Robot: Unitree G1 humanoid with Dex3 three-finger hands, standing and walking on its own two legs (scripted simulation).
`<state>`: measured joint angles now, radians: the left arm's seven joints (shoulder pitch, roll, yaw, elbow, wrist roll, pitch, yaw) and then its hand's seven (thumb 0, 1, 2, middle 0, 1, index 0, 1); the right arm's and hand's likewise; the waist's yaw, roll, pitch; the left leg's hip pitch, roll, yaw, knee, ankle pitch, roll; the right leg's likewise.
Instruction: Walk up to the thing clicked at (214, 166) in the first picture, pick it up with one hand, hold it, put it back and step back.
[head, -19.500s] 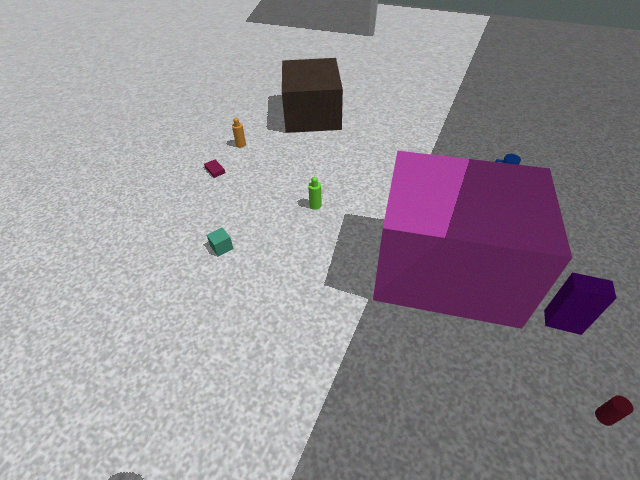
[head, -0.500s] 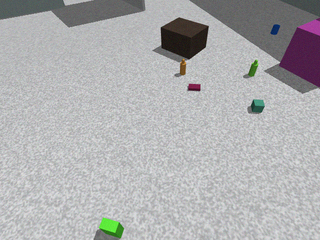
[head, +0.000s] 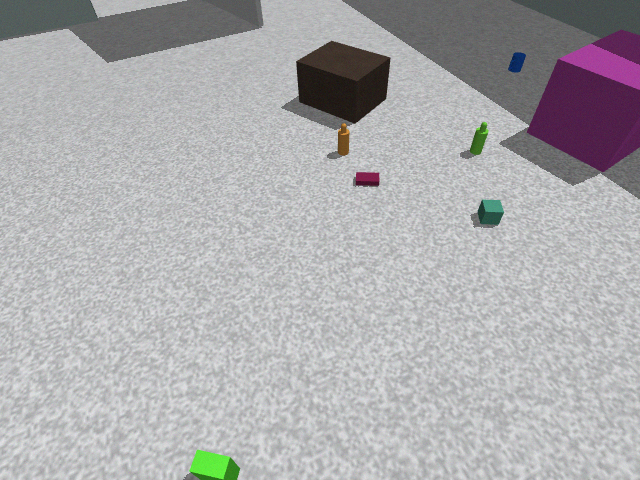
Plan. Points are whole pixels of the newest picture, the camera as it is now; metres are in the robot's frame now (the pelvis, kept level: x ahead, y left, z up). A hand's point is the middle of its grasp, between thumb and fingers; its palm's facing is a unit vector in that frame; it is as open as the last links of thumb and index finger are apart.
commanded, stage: walk up
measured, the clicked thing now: (367, 178) +1.51 -0.20 -0.75
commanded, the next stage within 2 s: stand in 0.82 s
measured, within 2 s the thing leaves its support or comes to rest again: neither
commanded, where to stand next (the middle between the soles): +0.06 +0.03 m, yaw +1 degrees
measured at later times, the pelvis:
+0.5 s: pelvis +0.01 +0.00 +0.00, yaw -2 degrees
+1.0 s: pelvis +0.02 +0.01 +0.01, yaw -1 degrees
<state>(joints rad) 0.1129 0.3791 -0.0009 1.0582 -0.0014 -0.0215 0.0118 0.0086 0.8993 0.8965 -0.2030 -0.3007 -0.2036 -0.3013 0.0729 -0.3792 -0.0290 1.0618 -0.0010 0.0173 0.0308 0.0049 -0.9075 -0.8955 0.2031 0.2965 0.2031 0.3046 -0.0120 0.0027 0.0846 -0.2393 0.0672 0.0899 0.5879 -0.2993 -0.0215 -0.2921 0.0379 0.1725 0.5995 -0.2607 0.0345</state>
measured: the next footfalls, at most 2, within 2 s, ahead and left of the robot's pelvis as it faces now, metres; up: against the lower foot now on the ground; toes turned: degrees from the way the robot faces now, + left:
none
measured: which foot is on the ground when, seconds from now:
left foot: down 0.00-1.00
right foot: down 0.00-1.00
